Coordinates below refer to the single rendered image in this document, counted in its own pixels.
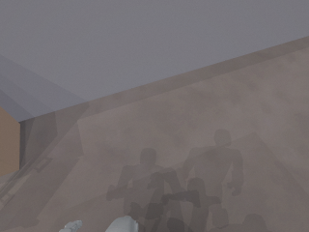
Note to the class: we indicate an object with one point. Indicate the left robot thigh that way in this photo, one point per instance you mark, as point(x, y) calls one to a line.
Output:
point(123, 224)

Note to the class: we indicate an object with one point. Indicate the cupboard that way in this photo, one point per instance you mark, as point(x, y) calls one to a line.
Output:
point(9, 143)

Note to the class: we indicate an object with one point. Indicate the robot left hand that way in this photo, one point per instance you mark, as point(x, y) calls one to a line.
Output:
point(72, 226)

